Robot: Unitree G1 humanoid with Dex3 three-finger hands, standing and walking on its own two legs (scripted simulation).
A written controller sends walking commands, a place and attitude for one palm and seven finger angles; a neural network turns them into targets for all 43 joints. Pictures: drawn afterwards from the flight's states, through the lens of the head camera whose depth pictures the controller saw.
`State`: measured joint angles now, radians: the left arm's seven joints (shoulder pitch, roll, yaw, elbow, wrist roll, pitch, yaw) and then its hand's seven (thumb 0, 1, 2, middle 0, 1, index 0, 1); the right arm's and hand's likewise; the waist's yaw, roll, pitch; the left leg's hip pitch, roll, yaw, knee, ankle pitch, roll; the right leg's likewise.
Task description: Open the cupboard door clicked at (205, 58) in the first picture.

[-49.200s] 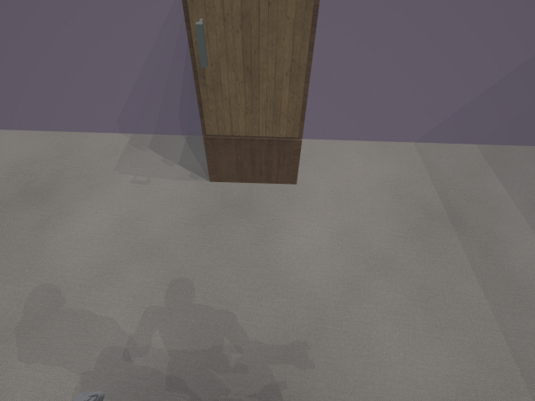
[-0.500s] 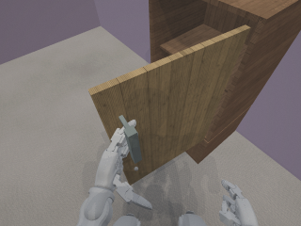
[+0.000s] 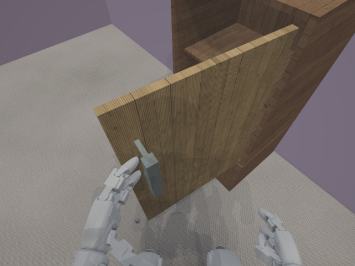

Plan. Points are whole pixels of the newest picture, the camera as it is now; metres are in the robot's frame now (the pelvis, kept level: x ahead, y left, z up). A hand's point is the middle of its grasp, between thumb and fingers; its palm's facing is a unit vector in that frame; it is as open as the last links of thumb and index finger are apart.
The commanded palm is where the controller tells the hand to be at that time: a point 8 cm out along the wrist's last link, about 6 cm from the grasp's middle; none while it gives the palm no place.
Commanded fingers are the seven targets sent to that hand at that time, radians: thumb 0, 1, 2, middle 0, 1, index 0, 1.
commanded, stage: slide the hand sideways off the handle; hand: left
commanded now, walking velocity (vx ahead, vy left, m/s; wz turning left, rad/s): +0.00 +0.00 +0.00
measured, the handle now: (148, 170) +0.30 +0.08 +0.07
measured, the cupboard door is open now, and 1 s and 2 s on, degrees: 83 83 83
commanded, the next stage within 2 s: draw the hand back to the body in 0.42 s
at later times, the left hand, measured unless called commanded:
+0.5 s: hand (102, 239) +0.17 +0.14 +0.06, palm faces -0.08 -1.00 -0.03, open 16.3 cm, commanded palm +0.15 +0.20 +0.07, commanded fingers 0.00 -0.50 0.30 -0.15 -0.30 -0.15 -0.30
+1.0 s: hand (59, 229) +0.17 +0.19 +0.13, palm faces -0.05 -1.00 -0.08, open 16.3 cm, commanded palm +0.14 +0.25 +0.15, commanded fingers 0.00 -0.32 0.38 -0.16 -0.30 -0.16 -0.30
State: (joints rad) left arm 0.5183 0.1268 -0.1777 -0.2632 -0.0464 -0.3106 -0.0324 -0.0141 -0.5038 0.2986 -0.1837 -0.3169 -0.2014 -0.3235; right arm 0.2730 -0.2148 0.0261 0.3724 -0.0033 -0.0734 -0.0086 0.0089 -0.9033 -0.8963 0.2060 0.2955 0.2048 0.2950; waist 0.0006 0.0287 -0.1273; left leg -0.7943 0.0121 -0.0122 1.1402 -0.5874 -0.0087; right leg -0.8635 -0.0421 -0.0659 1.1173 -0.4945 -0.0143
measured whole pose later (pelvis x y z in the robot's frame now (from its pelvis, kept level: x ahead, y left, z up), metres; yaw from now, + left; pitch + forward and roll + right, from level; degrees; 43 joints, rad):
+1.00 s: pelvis +0.00 +0.02 +0.02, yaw +0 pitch +8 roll -3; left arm 0.63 0.27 0.13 -0.40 -0.27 -0.18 -0.24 -0.01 -0.49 0.30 -0.15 -0.30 -0.15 -0.30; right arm 0.29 -0.23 0.04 0.41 0.05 -0.13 -0.07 0.01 -0.90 -0.90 0.21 0.30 0.21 0.30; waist 0.02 0.05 -0.13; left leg -0.61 0.02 -0.03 1.03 -0.55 0.01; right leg -0.65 -0.03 -0.08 0.95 -0.43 0.01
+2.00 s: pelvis +0.03 +0.00 +0.09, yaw -1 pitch -4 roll -1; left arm 0.49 0.33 0.33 -0.41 -0.05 -0.07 0.12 0.01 0.86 0.89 -0.21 -0.30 -0.21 -0.30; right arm 0.20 -0.23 0.01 0.64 0.00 -0.13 -0.08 0.01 -0.90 -0.90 0.21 0.30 0.20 0.29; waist 0.07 0.07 0.02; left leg -0.05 0.04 0.02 0.43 -0.31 -0.02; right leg -0.12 0.01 -0.05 0.42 -0.23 -0.01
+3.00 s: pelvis -0.08 +0.03 +0.07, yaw -1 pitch -1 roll -1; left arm 0.50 0.39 0.43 -0.50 0.01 -0.21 0.17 0.01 0.88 0.90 -0.21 -0.30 -0.21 -0.30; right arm 0.23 -0.21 0.01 0.57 0.00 -0.08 -0.09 0.01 -0.90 -0.90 0.21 0.30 0.21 0.30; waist -0.01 -0.01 0.06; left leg -0.39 0.00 0.03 0.65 -0.26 0.05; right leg -0.43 -0.01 0.01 0.58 -0.17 0.03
